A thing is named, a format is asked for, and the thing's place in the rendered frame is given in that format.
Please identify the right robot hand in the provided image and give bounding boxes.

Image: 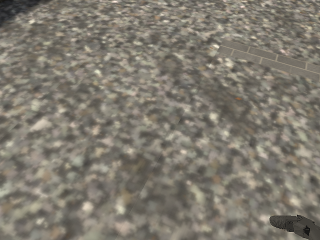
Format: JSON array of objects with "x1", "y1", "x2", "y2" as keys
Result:
[{"x1": 269, "y1": 215, "x2": 320, "y2": 240}]

